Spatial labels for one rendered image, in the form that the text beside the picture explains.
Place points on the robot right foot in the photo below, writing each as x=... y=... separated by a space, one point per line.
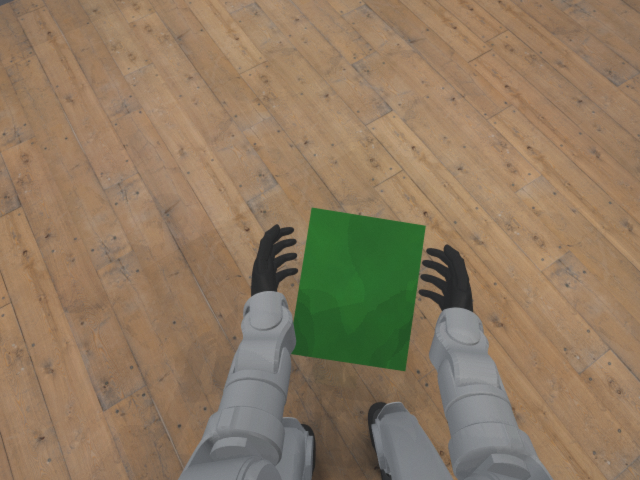
x=374 y=411

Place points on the robot right forearm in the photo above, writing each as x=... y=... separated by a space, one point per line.
x=484 y=432

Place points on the carton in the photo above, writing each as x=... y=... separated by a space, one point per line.
x=357 y=289

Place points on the right robot hand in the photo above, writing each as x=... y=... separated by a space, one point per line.
x=456 y=289

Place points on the robot left forearm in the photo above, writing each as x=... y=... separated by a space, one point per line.
x=249 y=419

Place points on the robot foot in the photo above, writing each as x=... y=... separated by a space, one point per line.
x=374 y=411
x=307 y=428

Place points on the robot left foot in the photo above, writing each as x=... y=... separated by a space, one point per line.
x=307 y=428

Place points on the left robot upper arm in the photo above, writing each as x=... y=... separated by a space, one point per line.
x=245 y=468

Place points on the left robot hand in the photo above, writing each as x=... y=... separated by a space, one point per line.
x=264 y=276

